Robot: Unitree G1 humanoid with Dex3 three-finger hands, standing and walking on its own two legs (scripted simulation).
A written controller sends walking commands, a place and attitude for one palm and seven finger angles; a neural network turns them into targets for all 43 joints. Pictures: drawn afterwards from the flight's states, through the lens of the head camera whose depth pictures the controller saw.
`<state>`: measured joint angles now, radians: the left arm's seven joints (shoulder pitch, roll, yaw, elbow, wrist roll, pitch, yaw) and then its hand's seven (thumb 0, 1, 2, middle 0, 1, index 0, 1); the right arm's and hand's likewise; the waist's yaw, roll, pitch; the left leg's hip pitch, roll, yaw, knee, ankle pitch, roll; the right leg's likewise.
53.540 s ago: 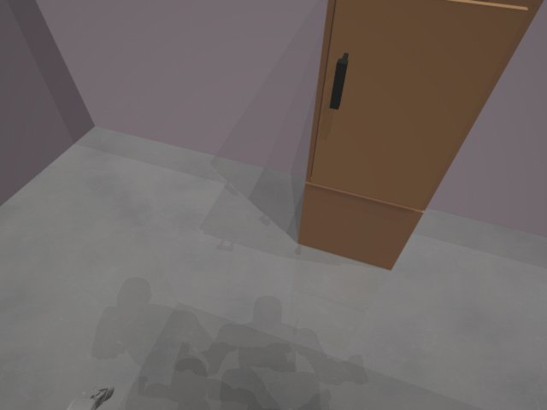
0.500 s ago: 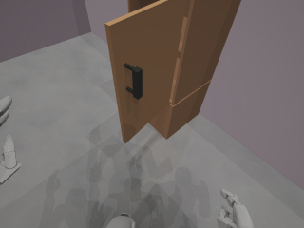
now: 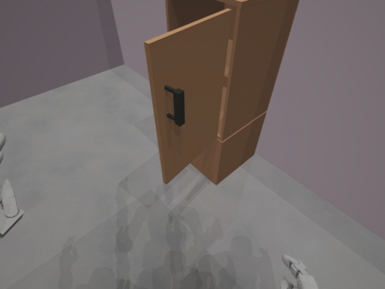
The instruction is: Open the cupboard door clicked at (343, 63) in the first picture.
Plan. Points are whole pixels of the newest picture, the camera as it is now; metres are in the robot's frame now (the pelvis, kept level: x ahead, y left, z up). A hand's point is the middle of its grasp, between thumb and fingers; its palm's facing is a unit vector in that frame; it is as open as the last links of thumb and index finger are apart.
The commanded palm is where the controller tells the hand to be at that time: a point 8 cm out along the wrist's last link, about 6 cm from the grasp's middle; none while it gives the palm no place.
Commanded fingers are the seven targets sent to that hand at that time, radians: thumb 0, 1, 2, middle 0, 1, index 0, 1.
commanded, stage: stop stepping back and stand still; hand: left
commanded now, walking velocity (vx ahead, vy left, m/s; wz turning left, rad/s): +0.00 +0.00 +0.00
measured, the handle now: (174, 105) +0.61 +0.10 +0.05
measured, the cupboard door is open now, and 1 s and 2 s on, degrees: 98 98 98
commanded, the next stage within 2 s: let the arm hang, fingers relaxed in 0.56 s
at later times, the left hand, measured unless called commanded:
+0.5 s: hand out of the picture +0.17 +0.30 +0.15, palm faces +0.42 -0.77 -0.48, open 7.4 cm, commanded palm +0.11 +0.33 +0.18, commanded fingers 0.00 0.90 0.90 -0.20 -0.30 -0.20 -0.30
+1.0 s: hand out of the picture +0.03 +0.19 -0.17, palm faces -0.02 -0.98 -0.18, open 7.2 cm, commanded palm none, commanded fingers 0.00 0.90 0.90 -0.20 -0.30 -0.20 -0.30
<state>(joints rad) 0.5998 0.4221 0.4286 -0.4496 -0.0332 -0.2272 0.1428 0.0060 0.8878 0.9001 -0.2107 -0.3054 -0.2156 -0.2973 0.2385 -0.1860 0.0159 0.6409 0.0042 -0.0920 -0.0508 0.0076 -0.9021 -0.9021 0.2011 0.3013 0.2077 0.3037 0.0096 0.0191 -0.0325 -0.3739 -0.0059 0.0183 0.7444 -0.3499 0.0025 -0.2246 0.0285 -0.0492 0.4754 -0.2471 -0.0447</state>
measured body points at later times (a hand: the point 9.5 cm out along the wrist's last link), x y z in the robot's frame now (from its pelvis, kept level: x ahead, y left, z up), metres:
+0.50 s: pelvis -0.03 +0.03 +0.00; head -0.02 +0.03 +0.45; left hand +0.14 +0.34 +0.18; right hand +0.15 -0.19 -0.08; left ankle +0.00 +0.13 -0.74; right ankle +0.01 -0.09 -0.74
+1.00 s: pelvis -0.04 +0.01 +0.00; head -0.01 +0.02 +0.44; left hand +0.03 +0.24 -0.15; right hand +0.02 -0.26 -0.14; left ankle +0.00 +0.13 -0.74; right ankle +0.01 -0.09 -0.74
